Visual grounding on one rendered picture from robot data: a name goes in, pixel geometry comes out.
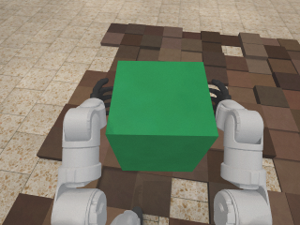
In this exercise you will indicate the robot left foot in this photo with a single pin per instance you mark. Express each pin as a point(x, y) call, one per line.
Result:
point(139, 213)

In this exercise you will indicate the right robot upper arm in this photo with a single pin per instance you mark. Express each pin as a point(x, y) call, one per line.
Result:
point(241, 207)

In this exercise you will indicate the robot right hand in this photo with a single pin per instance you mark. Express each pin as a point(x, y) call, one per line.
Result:
point(222, 93)

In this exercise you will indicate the left robot forearm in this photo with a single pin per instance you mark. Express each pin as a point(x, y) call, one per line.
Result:
point(80, 142)

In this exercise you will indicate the left robot thigh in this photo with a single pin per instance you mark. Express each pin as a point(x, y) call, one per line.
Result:
point(126, 219)

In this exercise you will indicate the left robot upper arm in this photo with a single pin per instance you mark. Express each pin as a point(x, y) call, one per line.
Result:
point(80, 206)

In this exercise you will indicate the carton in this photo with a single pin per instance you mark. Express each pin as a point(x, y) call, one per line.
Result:
point(161, 117)

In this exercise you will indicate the robot left hand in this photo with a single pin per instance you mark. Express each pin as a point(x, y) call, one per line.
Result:
point(98, 92)

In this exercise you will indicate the right robot forearm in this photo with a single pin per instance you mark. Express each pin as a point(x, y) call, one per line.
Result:
point(243, 144)

